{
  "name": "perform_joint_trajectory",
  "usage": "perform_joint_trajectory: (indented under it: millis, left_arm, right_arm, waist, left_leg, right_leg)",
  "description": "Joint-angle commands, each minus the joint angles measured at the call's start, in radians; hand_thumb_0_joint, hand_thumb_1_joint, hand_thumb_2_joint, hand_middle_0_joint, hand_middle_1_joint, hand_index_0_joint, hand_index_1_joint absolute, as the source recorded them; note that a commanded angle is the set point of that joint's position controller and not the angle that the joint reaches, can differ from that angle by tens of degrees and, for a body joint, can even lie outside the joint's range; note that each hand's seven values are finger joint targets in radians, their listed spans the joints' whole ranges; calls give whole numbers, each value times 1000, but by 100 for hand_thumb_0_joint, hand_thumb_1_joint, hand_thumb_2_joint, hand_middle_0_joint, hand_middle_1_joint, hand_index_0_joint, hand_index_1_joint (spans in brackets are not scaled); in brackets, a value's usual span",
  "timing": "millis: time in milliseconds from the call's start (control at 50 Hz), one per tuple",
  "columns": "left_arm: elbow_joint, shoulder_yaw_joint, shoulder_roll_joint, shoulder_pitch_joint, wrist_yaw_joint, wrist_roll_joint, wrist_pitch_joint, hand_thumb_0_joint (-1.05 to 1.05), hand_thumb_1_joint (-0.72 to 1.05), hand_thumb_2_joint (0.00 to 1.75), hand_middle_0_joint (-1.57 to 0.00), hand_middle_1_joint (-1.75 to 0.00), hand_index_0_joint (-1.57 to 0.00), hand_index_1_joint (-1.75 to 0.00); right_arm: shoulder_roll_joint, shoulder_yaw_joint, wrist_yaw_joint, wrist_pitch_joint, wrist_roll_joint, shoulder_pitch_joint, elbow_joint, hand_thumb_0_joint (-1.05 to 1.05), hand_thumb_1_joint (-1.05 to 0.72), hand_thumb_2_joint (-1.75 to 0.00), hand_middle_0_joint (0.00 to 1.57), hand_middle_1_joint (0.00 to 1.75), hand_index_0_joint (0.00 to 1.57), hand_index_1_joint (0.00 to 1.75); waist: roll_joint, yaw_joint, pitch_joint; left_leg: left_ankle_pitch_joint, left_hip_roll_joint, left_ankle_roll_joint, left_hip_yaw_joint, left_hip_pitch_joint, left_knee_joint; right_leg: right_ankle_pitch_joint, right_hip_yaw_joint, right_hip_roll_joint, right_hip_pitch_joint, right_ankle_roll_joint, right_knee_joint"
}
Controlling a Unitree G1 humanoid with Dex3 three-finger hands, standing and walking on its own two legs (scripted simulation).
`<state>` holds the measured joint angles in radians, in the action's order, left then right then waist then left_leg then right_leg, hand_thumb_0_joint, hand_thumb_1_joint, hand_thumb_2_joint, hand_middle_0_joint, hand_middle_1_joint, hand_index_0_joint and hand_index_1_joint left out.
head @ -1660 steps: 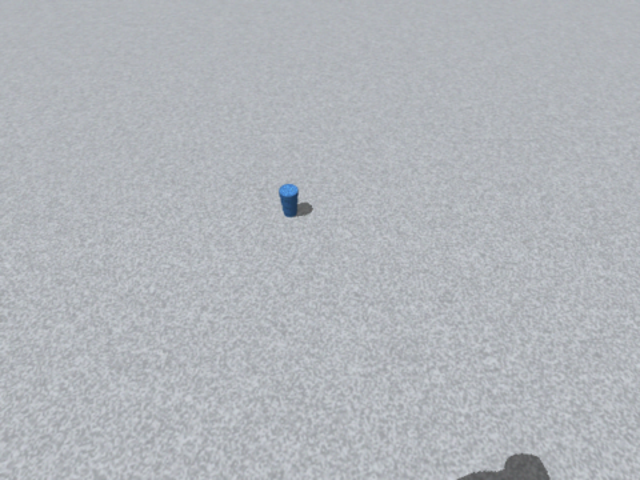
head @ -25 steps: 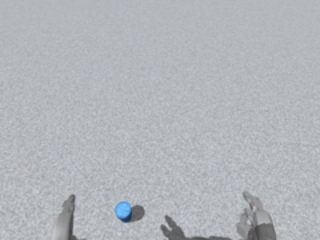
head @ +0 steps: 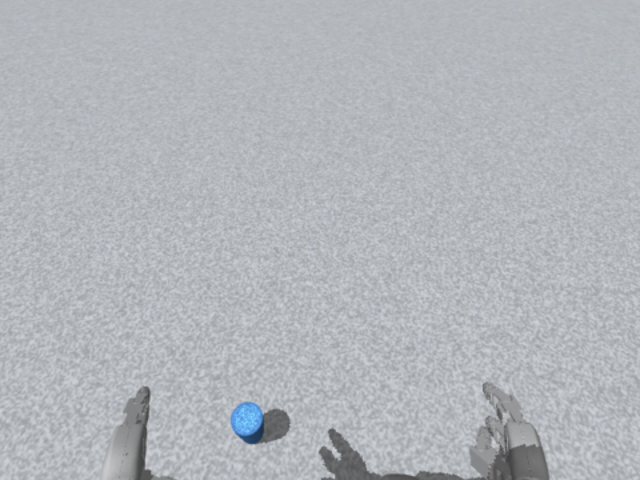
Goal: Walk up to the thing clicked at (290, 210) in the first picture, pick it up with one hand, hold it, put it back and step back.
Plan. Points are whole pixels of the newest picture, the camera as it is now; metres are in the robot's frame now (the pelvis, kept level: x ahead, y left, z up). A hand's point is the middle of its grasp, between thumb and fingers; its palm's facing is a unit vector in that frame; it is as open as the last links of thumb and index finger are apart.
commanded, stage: home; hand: left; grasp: from the side
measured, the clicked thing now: (250, 426) +0.37 +0.19 -0.66
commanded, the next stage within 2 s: stand in 0.24 s
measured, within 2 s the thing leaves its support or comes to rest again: neither
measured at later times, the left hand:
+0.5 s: hand (175, 452) +0.18 +0.19 -0.06, palm faces +0.11 -0.96 -0.27, open 16.4 cm
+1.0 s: hand out of the picture +0.10 +0.24 -0.11, palm faces +0.00 -0.94 -0.35, open 7.6 cm
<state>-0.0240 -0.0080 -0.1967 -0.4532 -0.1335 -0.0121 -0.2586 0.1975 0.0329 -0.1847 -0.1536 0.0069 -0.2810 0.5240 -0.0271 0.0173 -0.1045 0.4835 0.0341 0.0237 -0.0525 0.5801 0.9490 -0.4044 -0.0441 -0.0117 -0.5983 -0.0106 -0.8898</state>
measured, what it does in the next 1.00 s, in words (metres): stands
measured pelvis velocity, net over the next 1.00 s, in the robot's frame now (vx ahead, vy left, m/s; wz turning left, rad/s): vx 0.00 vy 0.00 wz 0.01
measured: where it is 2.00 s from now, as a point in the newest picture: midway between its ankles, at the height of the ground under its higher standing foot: outside the picture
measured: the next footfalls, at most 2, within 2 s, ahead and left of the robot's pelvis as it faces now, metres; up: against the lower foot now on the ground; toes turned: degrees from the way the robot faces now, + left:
none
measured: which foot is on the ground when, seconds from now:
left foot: down 0.00-1.00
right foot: down 0.00-1.00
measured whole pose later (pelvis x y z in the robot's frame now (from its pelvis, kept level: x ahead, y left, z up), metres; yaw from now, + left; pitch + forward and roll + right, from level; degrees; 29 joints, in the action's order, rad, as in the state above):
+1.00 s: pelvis +0.00 +0.00 +0.03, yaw +1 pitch +0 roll +0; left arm -0.78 0.03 -0.32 -0.24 -0.02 0.05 -0.01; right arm 0.31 -0.05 -0.01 -0.01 -0.06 -0.21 0.88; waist 0.01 -0.01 0.03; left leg 0.39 0.00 0.01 -0.03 0.34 0.73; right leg -0.34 -0.03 -0.05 -0.37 -0.02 -0.72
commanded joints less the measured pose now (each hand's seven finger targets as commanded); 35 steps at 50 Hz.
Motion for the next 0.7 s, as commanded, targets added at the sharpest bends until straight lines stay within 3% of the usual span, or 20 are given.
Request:
perform_joint_trajectory:
  millis: [0,60,160,180,320,360,380,400,440,500,540,620,640,660,680]
  left_arm:
    - [189,55,-104,28,-14,9,53,0,-60,3,-4,-5,-4,-5]
    - [176,40,-90,30,-13,10,51,0,-59,3,-4,-5,-4,-5]
    - [202,63,-115,48,-14,11,54,0,-59,3,-4,-5,-4,-5]
    - [154,43,-88,24,-13,13,49,0,-59,3,-4,-5,-4,-5]
    - [186,49,-99,33,-13,11,51,0,-58,4,-5,-5,-5,-5]
    - [198,54,-106,32,-12,10,51,0,-42,20,-20,-21,-20,-21]
    - [178,43,-94,36,-11,9,50,0,-34,28,-20,-29,-20,-29]
    - [240,61,-122,73,-16,9,56,0,-26,36,-20,-30,-20,-30]
    - [174,41,-93,21,-11,10,47,0,-10,52,-20,-30,-20,-30]
    - [165,47,-96,41,-12,9,48,0,14,76,-20,-30,-20,-30]
    - [163,50,-99,25,-12,10,48,0,30,90,-20,-30,-20,-30]
    - [232,62,-123,60,-14,9,57,0,62,90,-20,-30,-20,-30]
    - [135,33,-76,-8,-10,10,47,0,70,90,-20,-30,-20,-30]
    - [-208,97,-229,195,39,105,164,0,78,90,-20,-30,-20,-30]
    - [-257,104,-241,175,66,114,207,0,86,90,-20,-30,-20,-30]
  right_arm:
    - [114,-47,-13,-53,0,77,-163,0,-90,-90,20,30,20,30]
    - [117,-49,-12,-51,-3,68,-158,0,-90,-90,20,30,20,30]
    - [113,-48,-13,-50,-2,69,-158,0,-90,-90,20,30,20,30]
    - [114,-47,-13,-51,-3,70,-157,0,-90,-90,20,30,20,30]
    - [117,-50,-9,-48,-1,71,-159,0,-90,-90,20,30,20,30]
    - [118,-50,-8,-45,-1,69,-160,0,-90,-90,20,30,20,30]
    - [118,-50,-8,-46,0,69,-159,0,-90,-90,20,30,20,30]
    - [117,-50,-8,-45,-1,63,-149,0,-90,-90,20,30,20,30]
    - [115,-48,-9,-46,-3,69,-155,0,-90,-90,20,30,20,30]
    - [116,-47,-7,-46,-3,75,-157,0,-90,-90,20,30,20,30]
    - [117,-49,-6,-46,-2,77,-159,0,-90,-90,20,30,20,30]
    - [118,-51,-5,-47,-1,72,-156,0,-90,-90,20,30,20,30]
    - [116,-47,-4,-48,-1,74,-160,0,-90,-90,20,30,20,30]
    - [268,-99,56,32,-117,132,41,0,-90,-90,20,30,20,30]
    - [267,-105,85,60,-120,103,92,0,-90,-90,20,30,20,30]
  waist:
    - [-9,-1,-95]
    - [-10,10,-91]
    - [4,3,-93]
    - [13,12,-76]
    - [-19,1,-99]
    - [-40,0,-114]
    - [-11,9,-90]
    - [-30,0,-104]
    - [-1,10,-95]
    - [0,3,-52]
    - [-1,0,-72]
    - [-28,-6,-77]
    - [2,6,-49]
    - [71,-26,88]
    - [96,-35,10]
  left_leg:
    - [-193,-30,-25,35,-13,-175]
    - [-216,-28,-23,36,-19,-173]
    - [-206,-34,-29,45,-17,-162]
    - [-204,-34,-29,44,-14,-162]
    - [-234,-28,-21,36,-30,-176]
    - [-254,-28,-19,35,-38,-173]
    - [-250,-26,-21,34,-30,-173]
    - [-255,-26,-21,34,-43,-173]
    - [-251,-30,-25,39,-32,-164]
    - [-199,-32,-27,39,-3,-173]
    - [-199,-31,-27,38,-12,-175]
    - [-174,-31,-24,36,-13,-187]
    - [-172,-28,-25,35,-8,-189]
    - [-286,-1,-50,-37,-20,-227]
    - [-291,8,-80,-8,-76,-213]
  right_leg:
    - [133,-27,27,111,20,136]
    - [153,-26,29,110,20,130]
    - [156,-18,23,118,15,148]
    - [153,-19,23,112,14,146]
    - [166,-26,28,117,21,130]
    - [181,-24,27,123,23,127]
    - [181,-28,29,116,20,127]
    - [184,-28,27,122,21,128]
    - [190,-23,26,122,17,137]
    - [143,-26,23,99,17,147]
    - [139,-26,24,113,16,147]
    - [117,-28,24,107,21,143]
    - [111,-29,28,94,19,142]
    - [128,65,-53,210,71,165]
    - [170,111,-80,226,93,177]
